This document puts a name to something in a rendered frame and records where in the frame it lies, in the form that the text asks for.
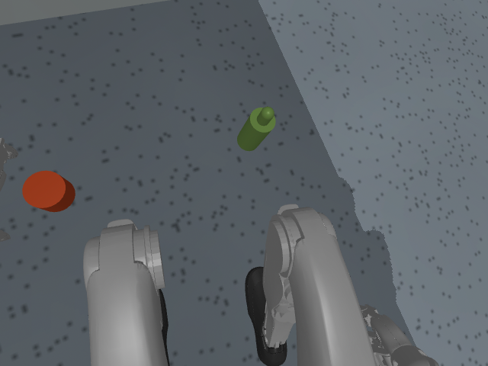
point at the right robot foot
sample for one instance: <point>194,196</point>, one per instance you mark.
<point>255,299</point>

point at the right robot arm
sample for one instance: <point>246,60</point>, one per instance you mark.
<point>409,355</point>

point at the right robot hand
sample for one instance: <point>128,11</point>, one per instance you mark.
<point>386,336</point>

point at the left robot hand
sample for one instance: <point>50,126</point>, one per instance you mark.
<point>6,152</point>

